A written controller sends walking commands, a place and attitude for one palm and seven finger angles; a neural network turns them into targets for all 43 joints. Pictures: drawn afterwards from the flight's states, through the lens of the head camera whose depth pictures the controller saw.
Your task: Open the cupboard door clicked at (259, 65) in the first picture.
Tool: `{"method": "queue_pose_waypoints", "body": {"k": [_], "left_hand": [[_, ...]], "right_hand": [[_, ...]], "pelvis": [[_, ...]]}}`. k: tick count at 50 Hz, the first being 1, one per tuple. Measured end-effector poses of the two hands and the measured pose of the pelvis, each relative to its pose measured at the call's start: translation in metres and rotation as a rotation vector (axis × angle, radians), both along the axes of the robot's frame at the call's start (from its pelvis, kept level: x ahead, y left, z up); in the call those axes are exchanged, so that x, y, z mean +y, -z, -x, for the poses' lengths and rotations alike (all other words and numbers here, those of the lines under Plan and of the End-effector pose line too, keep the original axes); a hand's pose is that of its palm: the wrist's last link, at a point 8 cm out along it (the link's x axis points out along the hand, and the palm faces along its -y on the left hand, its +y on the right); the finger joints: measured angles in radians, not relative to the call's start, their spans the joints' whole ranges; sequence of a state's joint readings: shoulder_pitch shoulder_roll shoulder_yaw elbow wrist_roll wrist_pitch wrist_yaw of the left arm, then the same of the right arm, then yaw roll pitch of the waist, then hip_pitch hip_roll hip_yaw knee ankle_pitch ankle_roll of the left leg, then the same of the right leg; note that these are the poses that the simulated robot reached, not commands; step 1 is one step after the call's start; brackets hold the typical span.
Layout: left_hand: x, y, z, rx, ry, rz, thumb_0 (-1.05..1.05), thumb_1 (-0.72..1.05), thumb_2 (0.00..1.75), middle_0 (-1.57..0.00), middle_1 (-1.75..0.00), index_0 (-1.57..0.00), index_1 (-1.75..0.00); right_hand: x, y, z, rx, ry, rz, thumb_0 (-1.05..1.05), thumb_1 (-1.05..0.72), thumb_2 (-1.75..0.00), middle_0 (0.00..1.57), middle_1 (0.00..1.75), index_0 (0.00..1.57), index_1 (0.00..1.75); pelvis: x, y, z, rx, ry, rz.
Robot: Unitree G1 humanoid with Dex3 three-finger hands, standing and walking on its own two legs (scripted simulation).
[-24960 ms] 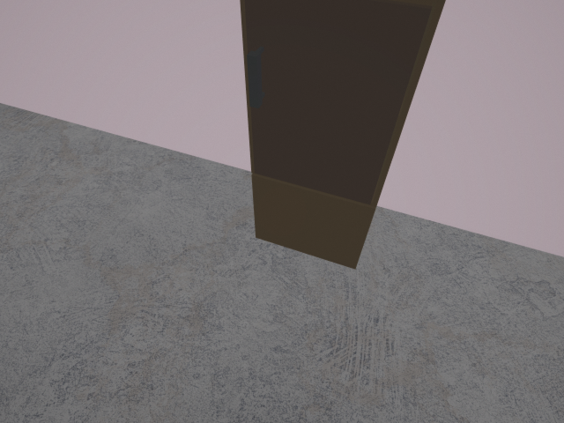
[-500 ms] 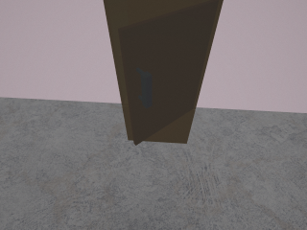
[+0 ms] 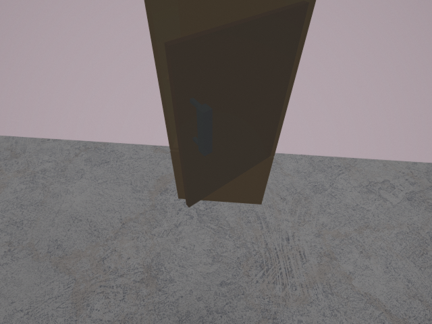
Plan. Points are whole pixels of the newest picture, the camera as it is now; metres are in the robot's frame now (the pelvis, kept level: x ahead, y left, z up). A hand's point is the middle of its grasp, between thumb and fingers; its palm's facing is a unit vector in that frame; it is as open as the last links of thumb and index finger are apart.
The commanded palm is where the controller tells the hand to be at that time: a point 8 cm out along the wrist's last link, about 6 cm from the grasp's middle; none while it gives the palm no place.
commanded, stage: walk to a spot facing it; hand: left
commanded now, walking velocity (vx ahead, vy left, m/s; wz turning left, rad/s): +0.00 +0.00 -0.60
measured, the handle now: (199, 126) +0.56 +0.08 +0.04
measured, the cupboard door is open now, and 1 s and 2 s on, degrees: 42 42 42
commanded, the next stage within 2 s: none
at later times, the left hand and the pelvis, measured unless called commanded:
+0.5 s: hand out of the picture +0.06 +0.17 -0.17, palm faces -0.14 -0.94 -0.31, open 7.3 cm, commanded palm none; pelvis -0.02 -0.03 -0.01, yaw -14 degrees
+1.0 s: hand out of the picture +0.12 +0.18 -0.19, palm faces -0.40 -0.89 -0.22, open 7.3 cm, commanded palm none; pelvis +0.00 +0.01 -0.01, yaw -30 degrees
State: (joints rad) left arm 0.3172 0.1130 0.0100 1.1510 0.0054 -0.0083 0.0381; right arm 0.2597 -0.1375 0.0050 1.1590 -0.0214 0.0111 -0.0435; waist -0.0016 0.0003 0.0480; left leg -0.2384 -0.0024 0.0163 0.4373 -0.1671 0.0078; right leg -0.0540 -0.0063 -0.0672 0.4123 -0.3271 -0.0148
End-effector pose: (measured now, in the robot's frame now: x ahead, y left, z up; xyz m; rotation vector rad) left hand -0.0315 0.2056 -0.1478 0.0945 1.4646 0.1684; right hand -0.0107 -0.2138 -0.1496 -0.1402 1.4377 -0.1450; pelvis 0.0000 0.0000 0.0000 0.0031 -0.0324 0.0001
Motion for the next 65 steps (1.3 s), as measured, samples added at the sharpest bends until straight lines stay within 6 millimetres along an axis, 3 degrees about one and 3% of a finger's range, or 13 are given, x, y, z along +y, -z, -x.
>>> {"method": "queue_pose_waypoints", "body": {"k": [10, 18, 23, 33, 40, 47, 51, 56, 60, 65], "left_hand": [[0.011, 0.003, -0.011, 0.029, 0.038, -0.012, 0.0, 0.91, 0.9, -0.2, -0.3, -0.2, -0.3], [0.027, -0.001, -0.054, -0.028, 0.144, -0.079, 0.0, 0.91, 0.9, -0.2, -0.3, -0.2, -0.3], [0.019, -0.011, -0.085, -0.127, 0.222, -0.135, 0.0, 0.91, 0.9, -0.2, -0.3, -0.2, -0.3], [-0.007, -0.029, -0.108, -0.152, 0.333, -0.127, 0.0, 0.91, 0.9, -0.2, -0.3, -0.2, -0.3], [-0.01, -0.022, -0.12, -0.142, 0.4, -0.082, 0.0, 0.91, 0.9, -0.21, -0.3, -0.21, -0.3], [0.008, -0.006, -0.146, -0.122, 0.467, -0.048, 0.0, 0.91, 0.9, -0.21, -0.3, -0.21, -0.3], [0.019, 0.008, -0.175, -0.13, 0.524, -0.031, 0.0, 0.91, 0.9, -0.21, -0.3, -0.21, -0.3], [0.012, 0.001, -0.217, -0.17, 0.623, -0.01, 0.01, 0.91, 0.9, -0.2, -0.3, -0.2, -0.3], [-0.009, -0.007, -0.245, -0.202, 0.718, 0.005, 0.01, 0.91, 0.9, -0.2, -0.3, -0.2, -0.3], [-0.056, -0.014, -0.272, -0.251, 0.853, 0.018, 0.01, 0.92, 0.9, -0.2, -0.3, -0.2, -0.3]], "right_hand": [[-0.009, 0.003, 0.002, -0.019, 0.081, 0.029, 0.01, -0.92, -0.9, 0.2, 0.3, 0.2, 0.3], [-0.031, 0.01, 0.007, -0.093, 0.151, 0.048, 0.0, -0.91, -0.9, 0.2, 0.3, 0.2, 0.3], [-0.054, 0.022, 0.013, -0.121, 0.198, 0.033, 0.0, -0.91, -0.9, 0.2, 0.3, 0.2, 0.3], [-0.085, -0.007, -0.01, -0.249, 0.293, 0.073, 0.01, -0.91, -0.9, 0.2, 0.3, 0.19, 0.3], [-0.085, -0.021, -0.024, -0.317, 0.332, 0.108, 0.01, -0.91, -0.9, 0.2, 0.3, 0.19, 0.3], [-0.065, -0.033, -0.025, -0.348, 0.38, 0.161, 0.01, -0.91, -0.9, 0.2, 0.3, 0.19, 0.3], [-0.047, -0.032, -0.006, -0.33, 0.404, 0.207, 0.0, -0.91, -0.9, 0.2, 0.3, 0.2, 0.3], [-0.019, -0.037, 0.043, -0.226, 0.473, 0.206, 0.0, -0.91, -0.9, 0.2, 0.3, 0.2, 0.3], [0.002, -0.035, 0.088, -0.153, 0.573, 0.192, 0.0, -0.91, -0.9, 0.2, 0.3, 0.2, 0.3], [0.023, -0.024, 0.147, -0.073, 0.71, 0.16, 0.0, -0.9, -0.9, 0.2, 0.3, 0.2, 0.3]], "pelvis": [[0.0, 0.006, 0.002, 0.012, 0.072, 0.005], [-0.009, 0.013, 0.015, 0.035, 0.174, -0.028], [-0.025, 0.018, 0.022, 0.032, 0.22, -0.035], [-0.035, 0.0, 0.024, 0.03, 0.343, -0.051], [-0.025, -0.001, 0.02, 0.041, 0.421, -0.043], [-0.002, 0.003, 0.009, 0.061, 0.495, -0.025], [0.013, 0.011, 0.002, 0.065, 0.546, -0.001], [0.02, 0.002, 0.001, 0.06, 0.623, 0.013], [0.023, -0.002, 0.002, 0.063, 0.686, 0.023], [0.017, 0.002, 0.008, 0.066, 0.761, 0.014]]}}
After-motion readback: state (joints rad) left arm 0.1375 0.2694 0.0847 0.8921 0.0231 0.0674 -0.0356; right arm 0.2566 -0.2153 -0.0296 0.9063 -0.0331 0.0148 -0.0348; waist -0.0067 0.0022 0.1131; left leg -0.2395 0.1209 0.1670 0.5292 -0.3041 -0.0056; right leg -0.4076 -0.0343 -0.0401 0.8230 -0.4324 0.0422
